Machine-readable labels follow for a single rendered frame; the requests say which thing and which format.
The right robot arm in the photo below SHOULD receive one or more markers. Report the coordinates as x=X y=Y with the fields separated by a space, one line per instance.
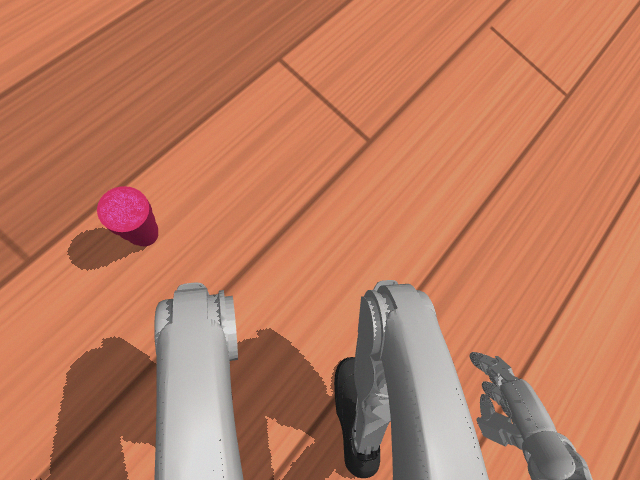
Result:
x=552 y=456

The right robot hand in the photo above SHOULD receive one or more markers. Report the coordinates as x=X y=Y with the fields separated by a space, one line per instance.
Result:
x=517 y=399

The right robot foot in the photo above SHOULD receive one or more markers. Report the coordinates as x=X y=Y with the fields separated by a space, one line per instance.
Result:
x=358 y=464

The cup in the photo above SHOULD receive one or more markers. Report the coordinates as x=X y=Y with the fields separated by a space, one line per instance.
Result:
x=126 y=212

